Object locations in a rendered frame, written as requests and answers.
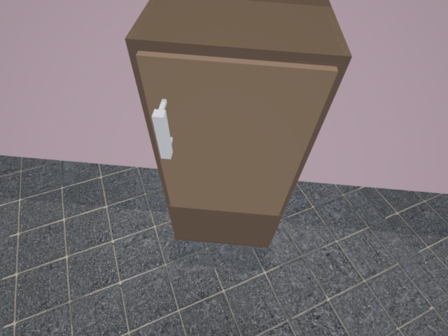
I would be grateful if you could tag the cupboard door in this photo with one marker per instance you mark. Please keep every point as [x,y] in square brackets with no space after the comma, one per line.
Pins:
[240,127]

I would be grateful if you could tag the handle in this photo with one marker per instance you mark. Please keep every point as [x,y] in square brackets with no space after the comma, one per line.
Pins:
[161,127]

